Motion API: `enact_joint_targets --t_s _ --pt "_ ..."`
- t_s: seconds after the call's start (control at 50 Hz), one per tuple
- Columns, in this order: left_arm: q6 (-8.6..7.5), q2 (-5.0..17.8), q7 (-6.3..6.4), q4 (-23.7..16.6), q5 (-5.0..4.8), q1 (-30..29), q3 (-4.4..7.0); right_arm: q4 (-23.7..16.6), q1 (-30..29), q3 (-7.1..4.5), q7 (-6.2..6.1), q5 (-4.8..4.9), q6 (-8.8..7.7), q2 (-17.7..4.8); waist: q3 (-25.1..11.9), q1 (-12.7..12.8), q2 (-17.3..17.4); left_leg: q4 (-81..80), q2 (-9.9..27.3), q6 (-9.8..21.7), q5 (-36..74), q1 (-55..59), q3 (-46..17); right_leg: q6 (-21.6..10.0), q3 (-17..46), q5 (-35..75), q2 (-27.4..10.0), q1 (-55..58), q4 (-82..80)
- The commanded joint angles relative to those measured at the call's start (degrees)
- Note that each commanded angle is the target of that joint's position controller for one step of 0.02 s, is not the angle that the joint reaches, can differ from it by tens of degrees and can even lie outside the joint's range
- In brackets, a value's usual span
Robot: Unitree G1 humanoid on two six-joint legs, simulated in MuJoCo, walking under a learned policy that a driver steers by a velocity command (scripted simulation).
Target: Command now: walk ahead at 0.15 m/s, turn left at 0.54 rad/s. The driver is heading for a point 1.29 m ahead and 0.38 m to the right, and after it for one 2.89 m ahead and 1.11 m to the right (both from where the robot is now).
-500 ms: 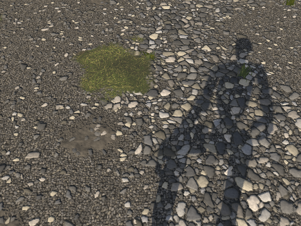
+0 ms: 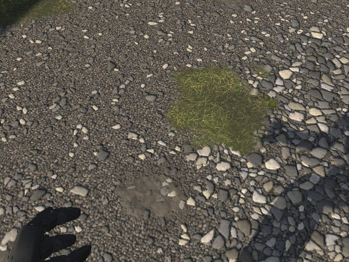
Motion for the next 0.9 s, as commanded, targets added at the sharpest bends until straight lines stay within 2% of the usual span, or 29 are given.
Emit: enact_joint_targets --t_s 0.02,0.06,0.08,0.1,0.12,0.14,0.16,0.18,0.2,0.24,0.26,0.28,0.3,0.34,0.38,0.4,0.42,0.44,0.46,0.48,0.5,0.52,0.62,0.76,0.78,0.8,0.82,0.86,0.9 --pt "-0.45 4.29 -0.75 -2.78 -0.05 0.32 1.2 -3.8 1.88 -1.07 -0.84 -0.89 0.22 -4.07 -10.63 -0.32 8.63 -1.02 12.4 0.02 22.79 2.02 -9.77 -1.12 -5.16 5.18 3.44 12.31 -5.96" --pt "-1.35 5.82 -1.02 -2.34 0.34 1.87 1.97 -4.67 0.36 -0.58 -0.5 -1.46 -0.14 -3.05 -9.68 1.25 9.21 3.68 14.32 0.21 21.57 6.33 -13.0 -3.71 -3.82 4.88 2.04 12.94 -11.73" --pt "-2.0 5.9 -1.05 -1.6 0.64 4.3 2.19 -5.06 -0.74 -0.22 -0.11 -1.38 -0.4 -2.42 -10.05 2.98 8.19 7.64 13.17 -0.83 19.37 5.93 -12.0 -5.58 -4.11 11.73 0.61 18.13 -17.23" --pt "-2.29 7.4 -0.73 -1.65 1.5 6.03 2.4 -5.69 0.83 0.57 0.41 -2.12 -0.85 -0.19 -13.18 2.48 2.31 17.07 9.38 -2.96 6.42 0.41 -8.14 -9.4 1.76 28.69 -6.5 28.99 -16.13" --pt "-1.59 8.12 -0.35 -1.65 3.51 8.51 2.25 -5.04 7.6 0.72 0.65 -1.43 -1.2 -0.51 -16.08 0.25 -11.81 30.91 1.8 -8.16 -24.18 -11.66 -2.9 -22.41 16.75 50.49 -19.66 41.3 -14.07" --pt "-0.77 7.01 -0.35 -0.58 1.83 11.9 2.56 -4.26 9.82 -0.03 1.38 -0.99 -1.35 -5.61 -21.75 1.21 -14.76 40.13 4.9 -10.54 -29.22 -16.6 -1.33 -28.14 29.68 40.87 -26.78 43.74 -15.56" --pt "-0.09 5.46 -0.19 -1.53 0.51 11.54 2.29 -3.29 5.26 -0.96 1.56 -0.87 -0.41 -9.15 -19.83 4.19 -6.83 46.03 6.73 -11.89 -25.6 -17.35 -1.22 -25.89 26.27 28.81 -22.45 41.42 -15.52" --pt "0.94 5.06 -0.1 -1.61 0.35 11.12 1.97 -3.45 1.13 -0.95 1.24 -1.09 0.73 -8.47 -16.56 4.8 -2.45 49.14 7.18 -12.62 -22.0 -18.54 0.67 -22.24 20.3 18.89 -18.33 37.61 -16.29" --pt "1.82 4.81 0.0 -1.96 0.13 9.48 1.55 -3.63 0.02 -0.54 1.01 -1.33 1.65 -6.94 -13.4 4.31 -0.57 49.04 7.73 -12.9 -19.66 -18.05 1.13 -20.11 17.06 11.19 -15.93 32.15 -17.95" --pt "3.2 4.87 -0.08 -2.2 0.48 5.28 1.21 -3.64 0.9 0.73 1.38 -1.1 2.04 -3.06 -8.76 1.43 -2.34 38.2 9.53 -12.5 -16.49 -11.75 5.75 -15.78 8.48 0.28 -9.21 21.57 -21.72" --pt "3.82 4.75 -0.27 -2.08 0.52 4.55 1.41 -3.07 1.96 1.3 1.48 -1.12 1.75 -1.14 -8.76 1.07 -4.63 31.31 9.67 -12.48 -16.39 -8.16 8.96 -14.67 4.61 -1.33 -6.32 19.55 -22.74" --pt "4.3 4.67 -0.37 -1.69 0.33 5.31 1.66 -2.69 1.95 1.69 1.51 -1.26 1.35 0.0 -9.43 1.84 -6.76 25.55 10.07 -12.54 -16.96 -5.58 10.54 -14.94 3.04 -1.97 -5.34 19.78 -23.29" --pt "4.6 4.84 -0.38 -1.05 0.07 6.82 1.94 -2.62 1.15 1.94 1.61 -1.47 1.0 0.5 -10.14 2.9 -8.46 20.51 10.97 -12.24 -16.66 -4.0 10.55 -15.7 3.43 -3.24 -5.74 21.36 -23.42" --pt "4.8 5.37 -0.31 0.02 -0.13 9.6 2.29 -1.85 1.1 1.68 1.82 -1.35 0.6 -0.53 -11.01 4.25 -10.09 11.98 12.28 -10.87 -11.74 -1.47 9.81 -17.29 6.03 -6.82 -8.22 23.9 -23.13" --pt "4.98 5.1 -0.17 0.71 -0.6 10.62 2.12 -0.14 3.88 1.3 2.22 -1.53 0.45 -0.75 -10.58 2.7 -9.33 1.09 11.66 -8.21 -2.94 5.19 11.11 -15.86 5.94 -14.59 -8.28 20.56 -22.78" --pt "4.84 4.27 -0.17 1.49 -0.67 12.42 1.87 -0.05 3.69 1.19 2.4 -2.16 0.45 -0.98 -9.57 2.64 -8.31 -2.01 11.48 -6.54 -1.86 7.98 11.25 -13.46 4.86 -19.96 -7.12 17.62 -22.58" --pt "4.43 3.66 -0.32 1.88 -0.34 13.41 1.65 -1.06 2.8 1.05 2.36 -3.29 0.34 -2.69 -8.34 3.06 -5.13 -2.92 15.31 -4.4 -1.9 10.07 7.01 -10.15 2.99 -23.76 -5.8 13.4 -20.5" --pt "3.78 2.23 -0.62 0.62 0.07 12.27 1.39 -0.38 2.18 0.47 2.35 -4.25 0.08 -4.86 -6.61 4.51 5.64 -5.54 20.13 -1.01 -10.68 3.4 0.52 -6.9 -4.32 -22.14 -0.89 13.44 -16.84" --pt "3.27 2.22 -0.69 0.55 0.38 9.39 1.48 -0.96 0.31 1.52 2.51 -4.46 -0.62 -1.18 -4.95 3.78 8.21 -11.18 21.95 0.38 -18.58 -4.11 -2.84 -4.63 -7.32 -14.94 1.03 19.29 -12.8" --pt "3.02 1.59 -0.76 0.85 0.4 8.81 1.53 -1.16 -2.28 2.21 2.47 -4.51 -1.33 0.33 -3.0 4.83 8.79 -12.74 21.65 -0.82 -21.49 -7.3 -3.09 -4.2 -7.12 -10.3 0.77 22.39 -12.56" --pt "2.98 0.91 -0.65 1.88 0.76 9.54 1.44 -0.88 -2.66 2.11 2.33 -4.2 -1.92 -0.02 -2.47 5.18 8.79 -12.37 20.32 -2.36 -21.03 -8.1 -1.62 -4.07 -7.06 -7.86 0.58 24.53 -12.37" --pt "3.0 1.18 -0.58 2.54 0.99 10.66 1.59 -0.32 -1.95 2.0 2.28 -3.76 -2.46 -0.29 -2.14 5.01 8.72 -11.97 19.79 -3.24 -20.14 -8.17 -0.91 -4.1 -6.72 -6.58 0.33 25.43 -12.45" --pt "2.9 1.6 -0.56 4.67 0.26 12.13 1.84 1.72 2.36 2.28 1.73 -2.72 -3.16 0.44 -0.03 4.43 4.08 -9.94 17.42 -4.43 -15.32 -6.87 1.7 -5.23 -5.2 -6.29 -0.68 25.36 -13.61" --pt "2.86 1.52 -0.15 7.14 0.04 12.29 1.88 3.59 4.82 1.99 1.7 -2.09 -3.41 1.11 -3.7 3.64 0.7 -6.07 15.89 -4.45 -0.61 -1.12 4.31 -5.56 -4.59 2.18 -1.3 26.97 -12.4" --pt "2.99 2.55 -0.08 6.81 -0.33 11.45 2.12 3.4 4.68 1.46 1.45 -2.02 -3.26 -0.08 -3.68 3.22 0.89 -5.18 15.48 -4.54 1.31 1.19 5.38 -5.92 -4.58 3.45 -0.84 24.35 -11.11" --pt "3.17 3.97 -0.01 5.98 -0.86 9.88 2.52 3.16 4.91 0.49 0.96 -1.86 -2.88 -2.24 -3.42 2.39 1.65 -4.23 15.81 -4.1 4.1 3.62 5.58 -6.31 -5.0 4.26 0.09 20.36 -9.01" --pt "3.41 4.72 -0.04 5.21 -1.37 8.86 2.8 3.05 5.48 -0.3 0.38 -1.82 -2.35 -3.78 -3.26 1.71 2.93 -3.69 17.39 -3.03 8.06 5.61 5.04 -6.47 -5.22 4.16 0.92 16.42 -6.94" --pt "4.01 4.44 -0.42 3.77 -1.62 8.49 2.96 2.71 6.43 -1.11 -0.77 -1.92 -1.22 -4.67 -3.71 1.21 7.06 -3.71 23.64 0.51 17.87 8.73 1.9 -5.88 -6.91 -1.69 1.71 10.07 -1.87" --pt "4.63 3.12 -1.29 2.44 -1.42 8.27 2.82 0.98 3.32 -1.2 -1.65 -2.11 -0.81 -3.98 -4.23 1.42 12.0 -4.87 32.8 5.85 26.76 10.84 -3.72 -5.39 -8.83 -22.22 0.39 3.65 8.92"
Keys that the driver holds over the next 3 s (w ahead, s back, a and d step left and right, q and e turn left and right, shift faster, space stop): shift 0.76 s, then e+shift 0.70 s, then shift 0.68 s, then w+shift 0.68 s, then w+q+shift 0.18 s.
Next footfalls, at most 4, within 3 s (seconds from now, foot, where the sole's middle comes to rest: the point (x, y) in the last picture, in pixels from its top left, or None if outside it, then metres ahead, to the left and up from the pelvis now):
0.10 right None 0.24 -0.14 -0.77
0.42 left None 0.11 0.09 -0.77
1.58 left None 0.34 0.00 -0.77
1.94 right None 0.15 -0.17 -0.77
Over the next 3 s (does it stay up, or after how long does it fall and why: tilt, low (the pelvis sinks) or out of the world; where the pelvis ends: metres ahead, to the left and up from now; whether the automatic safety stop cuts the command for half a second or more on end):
stays up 0.63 -0.31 -0.02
